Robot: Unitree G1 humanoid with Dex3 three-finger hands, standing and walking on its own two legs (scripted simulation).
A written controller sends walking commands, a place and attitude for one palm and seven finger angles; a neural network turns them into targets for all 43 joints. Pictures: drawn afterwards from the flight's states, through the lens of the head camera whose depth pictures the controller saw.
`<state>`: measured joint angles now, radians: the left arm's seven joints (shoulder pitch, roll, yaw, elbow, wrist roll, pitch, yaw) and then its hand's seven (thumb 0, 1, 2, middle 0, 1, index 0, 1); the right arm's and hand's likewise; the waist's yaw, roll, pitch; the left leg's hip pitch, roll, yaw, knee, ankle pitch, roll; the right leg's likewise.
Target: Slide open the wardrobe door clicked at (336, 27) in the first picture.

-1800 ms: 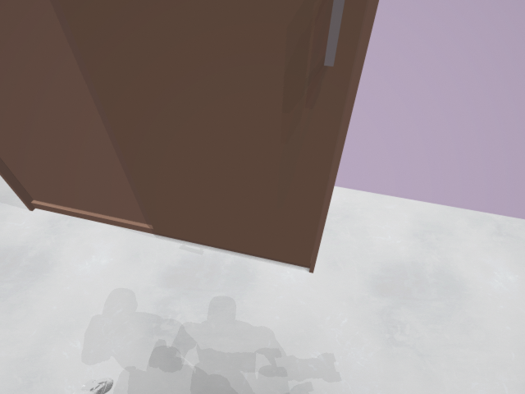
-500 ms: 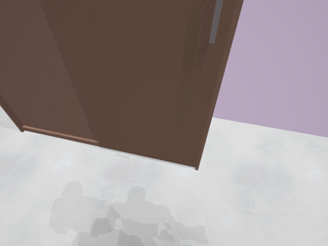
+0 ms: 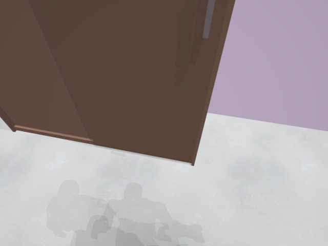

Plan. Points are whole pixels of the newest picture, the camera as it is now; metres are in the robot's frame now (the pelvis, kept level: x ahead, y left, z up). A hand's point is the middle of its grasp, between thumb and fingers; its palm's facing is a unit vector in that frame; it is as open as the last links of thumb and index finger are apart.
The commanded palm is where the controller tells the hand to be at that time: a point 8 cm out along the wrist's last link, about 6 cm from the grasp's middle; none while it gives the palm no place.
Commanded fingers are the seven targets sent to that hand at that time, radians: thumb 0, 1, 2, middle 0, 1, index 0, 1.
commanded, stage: turn to face it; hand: right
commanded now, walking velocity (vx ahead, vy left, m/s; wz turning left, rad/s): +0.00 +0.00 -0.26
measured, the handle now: (211, 1) +0.76 -0.10 +0.27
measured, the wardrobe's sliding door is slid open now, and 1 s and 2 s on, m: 0.00 0.00 0.00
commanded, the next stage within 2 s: take the last steps up to it in 0.20 s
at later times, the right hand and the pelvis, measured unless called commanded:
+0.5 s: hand out of the picture -0.01 -0.19 -0.19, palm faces +0.09 +0.98 -0.19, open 7.4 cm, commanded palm none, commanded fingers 0.00 -0.90 -0.90 0.20 0.30 0.20 0.30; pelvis +0.01 -0.01 -0.01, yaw -4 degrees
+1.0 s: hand out of the picture +0.11 -0.09 -0.18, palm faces +0.15 +0.98 -0.14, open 7.4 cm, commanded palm none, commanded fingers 0.00 -0.90 -0.90 0.20 0.30 0.20 0.30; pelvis +0.16 +0.06 +0.00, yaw -6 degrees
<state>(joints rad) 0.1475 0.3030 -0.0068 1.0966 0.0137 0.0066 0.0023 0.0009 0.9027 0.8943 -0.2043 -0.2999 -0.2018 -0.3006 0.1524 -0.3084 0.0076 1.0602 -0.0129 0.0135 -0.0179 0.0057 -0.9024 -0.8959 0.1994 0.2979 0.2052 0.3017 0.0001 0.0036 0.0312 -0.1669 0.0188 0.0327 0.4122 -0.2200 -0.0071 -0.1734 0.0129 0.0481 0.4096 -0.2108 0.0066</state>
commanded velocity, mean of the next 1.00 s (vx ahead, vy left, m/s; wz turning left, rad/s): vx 0.20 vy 0.08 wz -0.06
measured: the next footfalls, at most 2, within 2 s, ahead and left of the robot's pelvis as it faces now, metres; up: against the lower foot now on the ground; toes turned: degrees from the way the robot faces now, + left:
left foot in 0.74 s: +0.14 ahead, +0.14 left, +0.00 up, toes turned +0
right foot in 1.14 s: +0.34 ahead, -0.07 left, +0.00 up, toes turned -13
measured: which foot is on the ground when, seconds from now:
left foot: down 0.00-0.50, up 0.52-0.72, down 0.74-1.00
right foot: down 0.00-0.74, up 0.76-1.00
